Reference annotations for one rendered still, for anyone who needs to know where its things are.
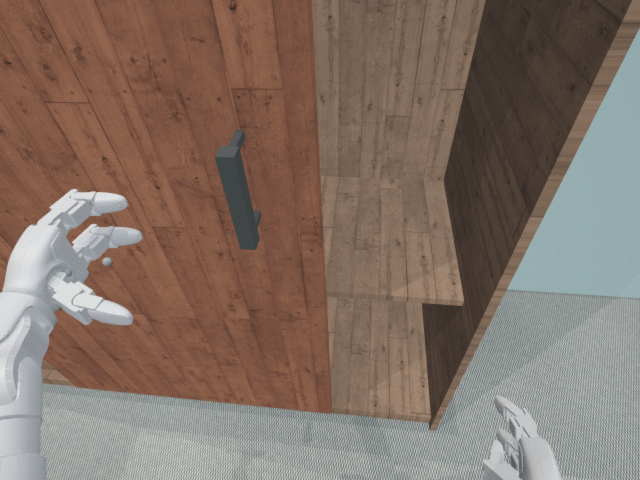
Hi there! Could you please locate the robot right hand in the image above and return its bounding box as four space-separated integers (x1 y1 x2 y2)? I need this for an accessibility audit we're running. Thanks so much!
483 396 562 480

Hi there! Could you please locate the wardrobe door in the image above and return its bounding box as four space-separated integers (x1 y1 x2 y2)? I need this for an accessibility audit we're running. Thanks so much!
0 0 332 414
41 359 56 370

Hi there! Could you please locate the handle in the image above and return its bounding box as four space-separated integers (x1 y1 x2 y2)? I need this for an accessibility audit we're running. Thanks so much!
215 130 261 250

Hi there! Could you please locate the robot left hand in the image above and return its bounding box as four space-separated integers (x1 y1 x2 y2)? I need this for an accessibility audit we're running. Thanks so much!
2 189 143 325

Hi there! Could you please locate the left robot forearm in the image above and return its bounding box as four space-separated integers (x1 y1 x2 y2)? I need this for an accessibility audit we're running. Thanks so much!
0 291 57 480

